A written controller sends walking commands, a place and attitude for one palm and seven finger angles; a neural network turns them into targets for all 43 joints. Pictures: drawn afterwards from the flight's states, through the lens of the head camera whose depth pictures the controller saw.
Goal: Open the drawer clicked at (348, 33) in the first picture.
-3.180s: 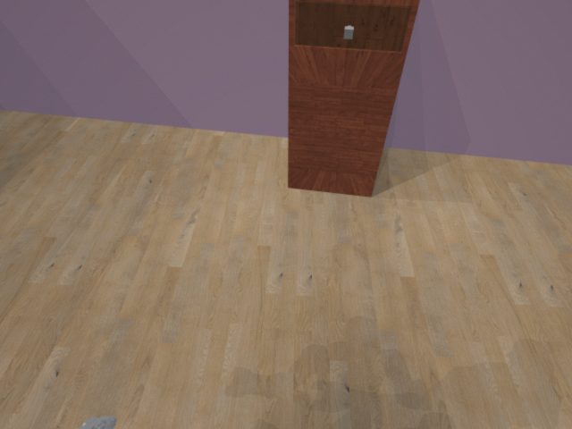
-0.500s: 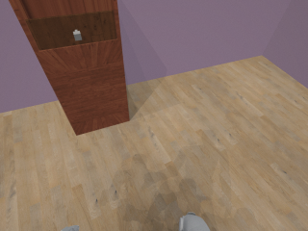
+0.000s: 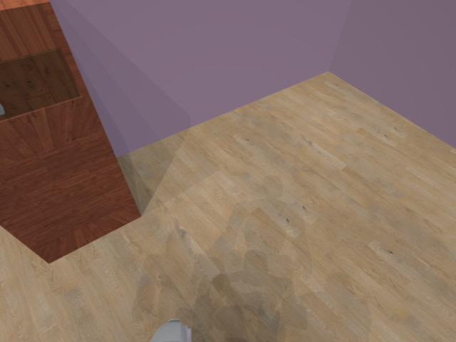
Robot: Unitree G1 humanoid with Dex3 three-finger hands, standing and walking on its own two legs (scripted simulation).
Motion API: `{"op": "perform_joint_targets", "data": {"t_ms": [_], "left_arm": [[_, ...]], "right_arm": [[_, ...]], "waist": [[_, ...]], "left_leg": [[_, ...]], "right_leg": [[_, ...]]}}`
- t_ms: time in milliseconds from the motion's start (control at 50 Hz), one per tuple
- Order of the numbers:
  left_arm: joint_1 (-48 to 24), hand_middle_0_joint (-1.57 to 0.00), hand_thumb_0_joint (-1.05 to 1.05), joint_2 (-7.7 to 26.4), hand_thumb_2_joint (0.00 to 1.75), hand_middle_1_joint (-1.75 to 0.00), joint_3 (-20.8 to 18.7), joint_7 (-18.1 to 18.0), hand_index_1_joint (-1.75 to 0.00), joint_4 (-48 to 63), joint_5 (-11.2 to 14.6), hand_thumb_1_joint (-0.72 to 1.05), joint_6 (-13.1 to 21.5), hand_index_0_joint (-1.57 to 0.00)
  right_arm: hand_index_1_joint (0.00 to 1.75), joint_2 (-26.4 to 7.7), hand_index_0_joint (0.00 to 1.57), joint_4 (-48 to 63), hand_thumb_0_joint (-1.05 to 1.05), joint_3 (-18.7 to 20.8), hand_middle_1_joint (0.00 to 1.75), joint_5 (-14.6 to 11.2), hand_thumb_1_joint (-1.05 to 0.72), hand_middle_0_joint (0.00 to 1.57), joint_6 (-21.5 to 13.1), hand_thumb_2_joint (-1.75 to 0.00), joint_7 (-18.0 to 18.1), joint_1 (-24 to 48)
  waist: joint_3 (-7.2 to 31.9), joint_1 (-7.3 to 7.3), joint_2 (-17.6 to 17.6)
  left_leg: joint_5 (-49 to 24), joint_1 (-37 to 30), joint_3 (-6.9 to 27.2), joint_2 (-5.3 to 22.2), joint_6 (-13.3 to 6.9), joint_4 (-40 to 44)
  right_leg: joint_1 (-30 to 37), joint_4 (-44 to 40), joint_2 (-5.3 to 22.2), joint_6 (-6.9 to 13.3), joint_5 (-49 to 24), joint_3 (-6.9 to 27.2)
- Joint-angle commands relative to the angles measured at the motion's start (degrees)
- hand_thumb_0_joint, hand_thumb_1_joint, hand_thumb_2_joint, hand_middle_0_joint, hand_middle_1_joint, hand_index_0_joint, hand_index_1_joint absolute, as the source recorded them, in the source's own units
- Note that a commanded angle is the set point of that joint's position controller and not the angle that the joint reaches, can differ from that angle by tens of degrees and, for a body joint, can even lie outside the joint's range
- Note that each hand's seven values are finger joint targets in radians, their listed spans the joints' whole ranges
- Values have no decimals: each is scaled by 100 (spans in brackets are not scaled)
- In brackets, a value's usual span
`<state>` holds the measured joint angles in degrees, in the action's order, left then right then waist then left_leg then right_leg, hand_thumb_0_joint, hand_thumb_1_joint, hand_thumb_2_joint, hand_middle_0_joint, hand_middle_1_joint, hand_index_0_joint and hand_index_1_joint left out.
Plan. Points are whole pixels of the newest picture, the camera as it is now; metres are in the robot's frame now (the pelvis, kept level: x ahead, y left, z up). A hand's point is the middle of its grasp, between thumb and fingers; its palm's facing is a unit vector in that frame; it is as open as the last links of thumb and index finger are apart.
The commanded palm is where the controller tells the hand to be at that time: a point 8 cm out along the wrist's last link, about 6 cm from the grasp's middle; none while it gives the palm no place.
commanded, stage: turn to face it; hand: left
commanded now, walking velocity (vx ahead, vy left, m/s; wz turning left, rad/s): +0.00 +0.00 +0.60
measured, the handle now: out of the picture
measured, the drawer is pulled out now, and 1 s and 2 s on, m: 0.00 0.00 0.00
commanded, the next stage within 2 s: take the last steps up to it in 0.98 s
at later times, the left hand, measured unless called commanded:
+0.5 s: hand out of the picture +0.12 +0.25 -0.17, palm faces +0.25 -0.94 -0.21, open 7.4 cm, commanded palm none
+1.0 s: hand out of the picture +0.05 +0.18 -0.15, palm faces +0.49 -0.83 -0.27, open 7.4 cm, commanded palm none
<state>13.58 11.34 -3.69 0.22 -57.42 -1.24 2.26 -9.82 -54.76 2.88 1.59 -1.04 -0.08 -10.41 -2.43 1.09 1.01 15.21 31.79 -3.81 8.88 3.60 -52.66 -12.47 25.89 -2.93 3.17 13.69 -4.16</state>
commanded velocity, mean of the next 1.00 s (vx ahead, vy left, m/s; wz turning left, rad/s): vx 0.00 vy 0.00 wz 0.50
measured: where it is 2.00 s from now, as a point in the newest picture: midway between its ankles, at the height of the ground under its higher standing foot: outside the picture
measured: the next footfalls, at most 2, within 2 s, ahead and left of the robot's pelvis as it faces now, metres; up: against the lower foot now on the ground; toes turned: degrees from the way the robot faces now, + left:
left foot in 0.12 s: +0.16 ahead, +0.13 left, +0.00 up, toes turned +9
right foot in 0.70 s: +0.17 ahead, -0.10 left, +0.00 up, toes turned +18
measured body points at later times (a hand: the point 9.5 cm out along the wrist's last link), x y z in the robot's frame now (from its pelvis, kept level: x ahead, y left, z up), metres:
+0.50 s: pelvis +0.08 +0.04 +0.00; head +0.10 +0.07 +0.45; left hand +0.10 +0.30 -0.15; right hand +0.17 -0.19 -0.14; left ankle +0.12 +0.12 -0.74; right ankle +0.11 -0.12 -0.67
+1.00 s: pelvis +0.09 -0.03 +0.01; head +0.12 -0.04 +0.45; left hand +0.02 +0.22 -0.12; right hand +0.28 -0.23 -0.15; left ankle -0.01 +0.11 -0.67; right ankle +0.13 -0.11 -0.74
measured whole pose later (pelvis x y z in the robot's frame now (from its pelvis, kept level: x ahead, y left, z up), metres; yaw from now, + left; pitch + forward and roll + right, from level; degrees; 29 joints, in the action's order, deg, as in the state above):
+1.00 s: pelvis +0.09 -0.03 +0.01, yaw +29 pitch -1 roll +3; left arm 13.6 10.2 -1.8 -0.8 -52.6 -1.5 -0.2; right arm -15.3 -55.0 5.0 1.2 5.1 -0.9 -10.1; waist -3.6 0.0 0.6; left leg 24.3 23.2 -0.3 2.1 4.0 -54.5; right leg -11.7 28.8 5.9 1.3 16.1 -9.3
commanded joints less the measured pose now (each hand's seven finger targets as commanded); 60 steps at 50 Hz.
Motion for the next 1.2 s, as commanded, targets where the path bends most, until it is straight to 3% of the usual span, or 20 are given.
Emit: {"op": "perform_joint_targets", "data": {"t_ms": [0, 60, 80, 120, 200, 280, 500, 580, 640, 660, 680, 740, 780, 900, 1040, 1080, 1100, 1120, 1140, 1180], "left_arm": [[267, -20, 0, 742, 90, -30, -82, -97, -30, 110, -10, 90, 116, -20], [370, -20, 0, 579, 90, -30, 3, -149, -30, -21, 53, 90, 34, -20], [549, -20, 0, 456, 90, -30, 44, -154, -30, -40, 53, 90, -11, -20], [751, -20, 0, 267, 90, -30, 107, -190, -30, 44, 75, 90, -83, -20], [160, -20, 0, 455, 90, -30, -27, -119, -30, 76, 18, 90, -164, -20], [314, -20, 0, 409, 90, -30, -112, -140, -30, 151, 5, 90, -284, -20], [-466, -20, 0, 483, 90, -30, -181, -170, -30, 745, 42, 90, -373, -20], [-202, -20, 0, 452, 90, -30, -152, -200, -30, 838, 90, 90, -357, -20], [357, -20, 0, 750, 90, -30, -206, -248, -30, 786, 82, 90, -277, -20], [403, -20, 0, 1258, 90, -30, -292, -290, -30, 864, -17, 90, -224, -20], [37, -20, 0, 1514, 90, -30, -254, -271, -30, 1026, -14, 90, -271, -20], [-682, -20, 0, 937, 90, -30, -137, -265, -30, 1157, 24, 90, -205, -20], [-557, -20, 0, 847, 90, -30, -89, -243, -30, 1116, 10, 90, -163, -20], [315, -20, 0, 1060, 90, -30, -107, -218, -30, 759, -36, 90, -169, -20], [427, -20, 0, 1300, 90, -30, -178, -213, -30, 471, -67, 90, -213, -20], [364, -20, 0, 1175, 90, -30, -141, -201, -30, 360, 13, 90, -233, -20], [373, -20, 0, 960, 90, -30, -93, -181, -30, 380, 55, 90, -244, -20], [462, -20, 0, 620, 90, -30, -32, -127, -30, 505, 57, 90, -260, -20], [126, -20, 0, 540, 90, -30, 51, -107, -30, 628, -18, 90, -266, -20], [-297, -20, 0, 645, 90, -30, 4, -67, -30, 540, -43, 90, -299, -20]], "right_arm": [[30, -223, 20, 67, 0, -22, 30, -66, -90, 20, -108, -90, -34, -344], [30, -368, 20, -167, 0, -51, 30, -59, -90, 20, -159, -90, 1, -592], [30, -692, 20, -247, 0, -2, 30, -38, -90, 20, -183, -90, 13, -903], [30, -1240, 20, -272, 0, 87, 30, -22, -90, 20, -92, -90, 88, -1231], [30, -945, 20, -28, 0, 36, 30, -42, -90, 20, -17, -90, 127, -412], [30, -978, 20, 91, 0, 134, 30, -67, -90, 20, -2, -90, 119, -427], [30, -1239, 20, 247, 0, 355, 30, -21, -90, 20, 165, -90, 82, -578], [30, -1348, 20, 390, 0, 430, 30, 1, -90, 20, 230, -90, 61, -382], [30, -1144, 20, 530, 0, 422, 30, -74, -90, 20, 269, -90, 3, -186], [30, -751, 20, 648, 0, 384, 30, -124, -90, 20, 274, -90, -21, -293], [30, -770, 20, 739, 0, 385, 30, -44, -90, 20, 261, -90, -8, -332], [30, -872, 20, 475, 0, 393, 30, -6, -90, 20, 409, -90, -86, -331], [30, -772, 20, 414, 0, 339, 30, -18, -90, 20, 435, -90, -118, -427], [30, -732, 20, 525, 0, 228, 30, -47, -90, 20, 439, -90, -106, 289], [30, -675, 20, 443, 0, 86, 30, -127, -90, 20, 318, -90, -44, 330], [30, -753, 20, 277, 0, 59, 30, -106, -90, 20, 242, -90, -21, 1], [30, -1046, 20, 227, 0, 107, 30, -78, -90, 20, 179, -90, -15, -158], [30, -1566, 20, 210, 0, 213, 30, -8, -90, 20, 151, -90, -5, -321], [30, -1733, 20, 138, 0, 236, 30, -1, -90, 20, 196, -90, 9, -535], [30, -1365, 20, -8, 0, 154, 30, 0, -90, 20, 125, -90, 112, -532]], "waist": [[340, -105, -700], [281, -6, -406], [455, 66, 306], [673, 101, 1852], [142, -105, 537], [675, -98, 416], [477, 110, 725], [650, -13, 788], [704, -308, 303], [630, -312, -1261], [408, -214, -1782], [-134, 140, -843], [-87, 114, -937], [67, -318, -1173], [542, -313, -1377], [700, -109, -1187], [887, -24, -437], [889, 47, 1085], [580, 228, 1319], [-82, 240, 1420]], "left_leg": [[-171, -871, -156, -254, -103, 1167], [-1172, -2037, -106, -417, -208, 2367], [-2180, -2677, 412, -42, -382, 2569], [-3220, -3051, 2473, 1444, -1331, 3429], [-2098, -2007, 1845, 772, -1307, 3670], [-1932, -2276, 1561, 483, -1235, 3670], [-854, -2071, 2579, 346, -1418, 3613], [-1058, -1730, 2811, 191, -1354, 3384], [-409, -606, 2432, -376, -799, 2724], [818, 476, 1402, -1097, -328, 1379], [1613, 595, 708, -1357, -153, 41], [802, 182, 700, -818, -119, -1572], [516, 112, 500, -770, -17, -1682], [954, -161, 208, -736, 86, -424], [852, -1331, -136, -872, -84, 1631], [-188, -2387, -174, -824, -193, 2937], [-682, -3210, 289, -325, -346, 3325], [-1271, -3805, 1742, 936, -897, 3337], [-1152, -3517, 2254, 1457, -1438, 3624], [-153, -2918, 2076, 1059, -1479, 3961]], "right_leg": [[192, -811, 1588, 599, -1766, 884], [27, -172, 1318, 179, -1614, 426], [-305, 574, 1040, -70, -950, 143], [-1268, 2764, 327, -538, 2355, -134], [-1593, 3712, 760, -575, 1313, 346], [-1632, 3682, 763, -726, 773, 363], [-1598, 2570, 582, -779, 1019, 486], [-729, 1519, 355, -661, 1029, 460], [945, -516, 646, -491, 137, 650], [1477, -1367, 2118, -8, 829, 2171], [674, -1472, 3099, 489, 514, 2691], [-306, -1036, 2245, 397, -583, 1342], [-157, -867, 2009, 298, -1065, 741], [624, -648, 2131, 413, -2102, 600], [850, -88, 2177, 364, -2974, 409], [402, 244, 1941, -22, -2242, 171], [-211, 775, 1661, -283, -1219, -94], [-1507, 1645, 1068, -589, 940, -485], [-2052, 2568, 839, -616, 2201, -382], [-2413, 3463, 900, -548, 1661, 167]]}}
